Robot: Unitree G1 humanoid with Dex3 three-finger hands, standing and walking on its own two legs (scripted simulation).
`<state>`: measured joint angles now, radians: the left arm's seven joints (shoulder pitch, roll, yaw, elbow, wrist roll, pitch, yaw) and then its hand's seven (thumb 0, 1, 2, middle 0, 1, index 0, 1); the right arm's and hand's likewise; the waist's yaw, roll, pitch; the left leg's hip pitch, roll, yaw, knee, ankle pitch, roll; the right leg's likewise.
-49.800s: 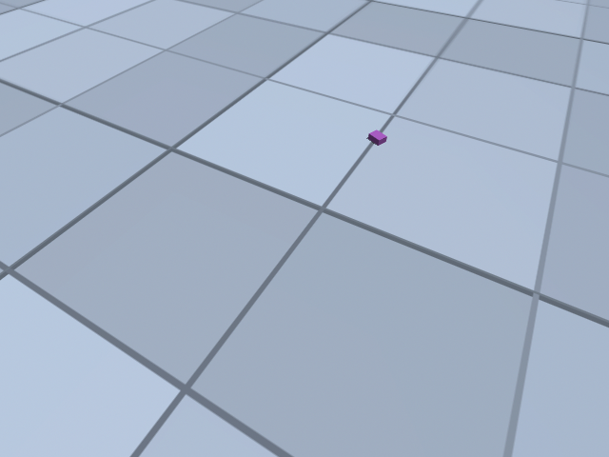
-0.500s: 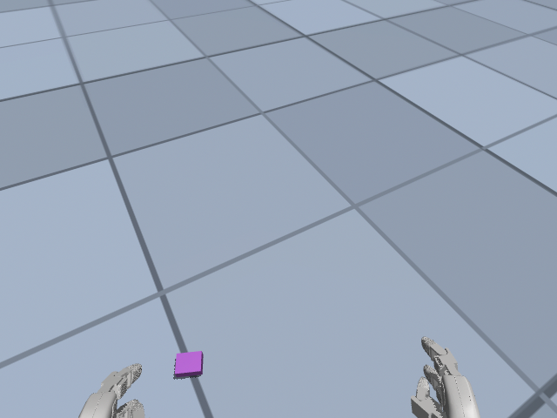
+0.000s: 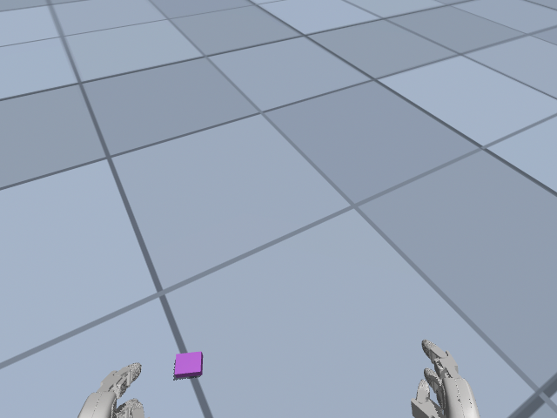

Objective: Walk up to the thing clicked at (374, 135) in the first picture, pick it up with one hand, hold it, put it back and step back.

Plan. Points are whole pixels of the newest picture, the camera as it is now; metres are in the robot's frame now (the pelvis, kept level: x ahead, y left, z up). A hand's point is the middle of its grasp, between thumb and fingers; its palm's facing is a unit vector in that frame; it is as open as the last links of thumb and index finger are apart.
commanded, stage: home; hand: left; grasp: from above
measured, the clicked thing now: (189, 364) +0.46 +0.27 -0.70
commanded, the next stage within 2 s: stand in 0.38 s
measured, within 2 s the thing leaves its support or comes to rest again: neither
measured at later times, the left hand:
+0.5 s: hand out of the picture +0.17 +0.18 -0.05, palm faces +0.03 -0.97 -0.22, open 7.4 cm
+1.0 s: hand out of the picture +0.06 +0.24 -0.11, palm faces +0.02 -0.94 -0.33, open 7.4 cm
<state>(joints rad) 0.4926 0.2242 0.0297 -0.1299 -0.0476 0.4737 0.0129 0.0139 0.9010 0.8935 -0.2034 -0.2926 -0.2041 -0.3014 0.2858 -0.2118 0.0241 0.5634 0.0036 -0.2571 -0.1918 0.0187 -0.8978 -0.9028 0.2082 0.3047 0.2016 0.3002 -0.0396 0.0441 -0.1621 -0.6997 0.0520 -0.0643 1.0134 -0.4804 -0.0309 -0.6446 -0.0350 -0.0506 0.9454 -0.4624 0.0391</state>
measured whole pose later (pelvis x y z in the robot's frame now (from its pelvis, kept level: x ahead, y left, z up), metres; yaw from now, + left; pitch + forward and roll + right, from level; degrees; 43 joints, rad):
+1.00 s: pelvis +0.00 +0.00 +0.05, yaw +0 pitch -2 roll +0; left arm 0.24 0.29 0.04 0.95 0.04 0.02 0.03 0.01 0.90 0.89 -0.21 -0.30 -0.21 -0.30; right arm 0.19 -0.29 -0.05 0.99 -0.04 0.00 -0.02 0.01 -0.90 -0.90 0.21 0.30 0.20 0.30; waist 0.02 0.01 0.05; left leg -0.27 0.02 -0.02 0.63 -0.32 -0.02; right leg -0.25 -0.06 -0.03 0.61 -0.32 0.05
